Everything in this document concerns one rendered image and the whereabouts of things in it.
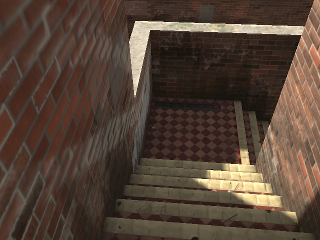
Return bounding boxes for stairs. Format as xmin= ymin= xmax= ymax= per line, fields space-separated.
xmin=242 ymin=110 xmax=269 ymax=166
xmin=101 ymin=158 xmax=316 ymax=240

